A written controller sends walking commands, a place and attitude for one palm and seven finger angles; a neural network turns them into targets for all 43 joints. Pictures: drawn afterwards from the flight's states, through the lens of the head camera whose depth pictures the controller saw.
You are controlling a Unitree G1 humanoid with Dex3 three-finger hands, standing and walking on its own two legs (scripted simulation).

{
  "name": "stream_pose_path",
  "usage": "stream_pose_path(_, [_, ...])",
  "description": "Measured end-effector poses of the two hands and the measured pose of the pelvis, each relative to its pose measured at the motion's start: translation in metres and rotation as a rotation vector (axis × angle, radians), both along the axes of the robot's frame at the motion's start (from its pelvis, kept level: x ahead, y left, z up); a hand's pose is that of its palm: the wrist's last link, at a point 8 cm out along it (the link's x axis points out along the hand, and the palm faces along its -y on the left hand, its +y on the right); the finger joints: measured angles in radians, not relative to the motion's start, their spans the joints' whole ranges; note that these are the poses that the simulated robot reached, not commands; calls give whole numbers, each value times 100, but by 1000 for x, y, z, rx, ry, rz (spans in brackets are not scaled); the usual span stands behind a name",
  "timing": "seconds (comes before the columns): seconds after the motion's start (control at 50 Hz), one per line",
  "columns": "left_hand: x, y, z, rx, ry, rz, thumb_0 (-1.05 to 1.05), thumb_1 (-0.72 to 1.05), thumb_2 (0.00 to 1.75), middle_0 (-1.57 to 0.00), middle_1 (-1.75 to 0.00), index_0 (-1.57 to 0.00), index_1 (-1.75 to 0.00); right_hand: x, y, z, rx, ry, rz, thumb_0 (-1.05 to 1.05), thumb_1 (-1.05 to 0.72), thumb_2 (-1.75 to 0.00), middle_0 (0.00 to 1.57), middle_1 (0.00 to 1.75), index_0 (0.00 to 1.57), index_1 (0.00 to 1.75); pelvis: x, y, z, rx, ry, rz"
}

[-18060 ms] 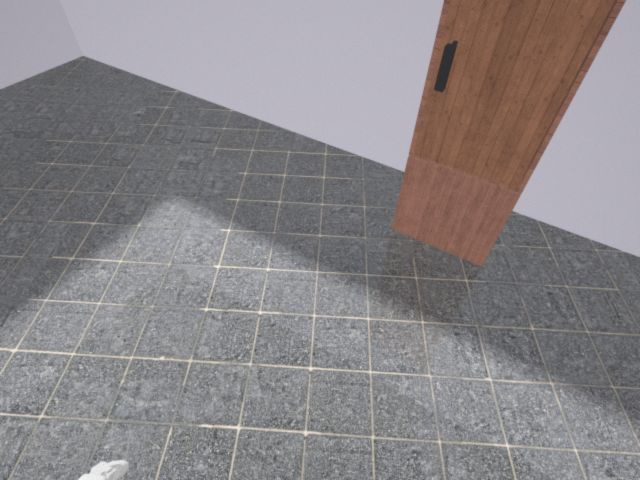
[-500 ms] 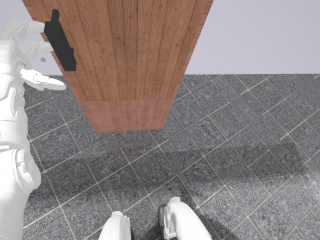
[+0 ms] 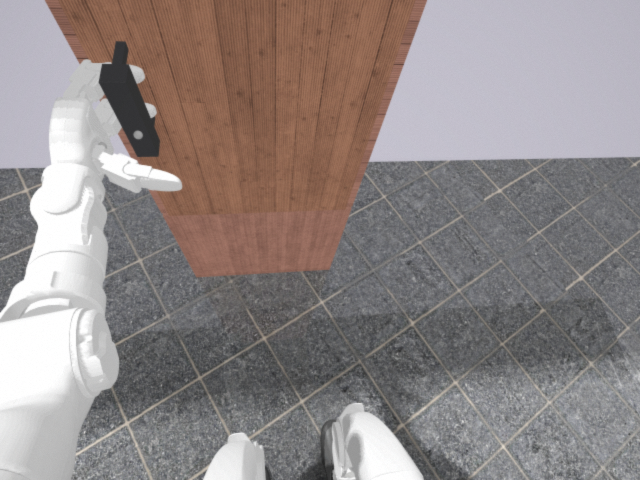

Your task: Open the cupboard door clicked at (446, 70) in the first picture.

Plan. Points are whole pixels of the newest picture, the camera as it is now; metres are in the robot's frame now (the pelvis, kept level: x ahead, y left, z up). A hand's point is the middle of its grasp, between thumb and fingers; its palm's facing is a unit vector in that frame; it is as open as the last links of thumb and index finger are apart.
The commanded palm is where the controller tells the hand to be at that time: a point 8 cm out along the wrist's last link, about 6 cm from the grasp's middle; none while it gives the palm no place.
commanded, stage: slide the fingers in behind the handle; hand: left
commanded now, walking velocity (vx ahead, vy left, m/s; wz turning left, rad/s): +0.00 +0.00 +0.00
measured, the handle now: (135, 101) +0.57 +0.18 +0.06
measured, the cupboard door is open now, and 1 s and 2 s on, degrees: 0 0 16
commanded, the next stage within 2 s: close the thumb around the handle in 0.58 s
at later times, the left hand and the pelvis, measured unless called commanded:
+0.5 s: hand (150, 136) +0.51 +0.16 +0.06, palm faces -0.01 -1.00 -0.04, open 14.0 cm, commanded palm +0.49 +0.20 +0.06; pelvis -0.01 -0.02 +0.00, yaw +1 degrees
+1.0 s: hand (147, 136) +0.52 +0.16 +0.06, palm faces -0.03 -1.00 -0.03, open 11.0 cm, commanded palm +0.50 +0.20 +0.06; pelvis -0.01 -0.01 +0.00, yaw +1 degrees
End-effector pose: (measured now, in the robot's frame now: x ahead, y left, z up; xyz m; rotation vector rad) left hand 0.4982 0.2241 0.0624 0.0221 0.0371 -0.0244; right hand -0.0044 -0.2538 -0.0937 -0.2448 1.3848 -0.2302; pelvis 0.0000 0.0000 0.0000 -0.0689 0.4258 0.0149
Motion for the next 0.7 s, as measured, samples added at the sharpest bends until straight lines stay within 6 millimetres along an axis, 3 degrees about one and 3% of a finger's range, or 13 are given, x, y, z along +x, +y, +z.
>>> stream_pose_path(0.24, [-6, -16, 4, 0, 4, 14, -1, -49, 30, -30, -120, -30, -120, -2, -5, -7, 28, 0, 8, 0, -90, -89, 20, 30, 20, 30, -3, -8, 0, 14, -9, 3])
stream_pose_path(0.7, [-7, -12, 4, 7, 5, 12, -1, -49, 30, -30, -120, -30, -120, -8, -22, -4, -8, -13, 12, 0, -90, -89, 20, 30, 20, 30, -10, -16, -2, 21, -5, -3])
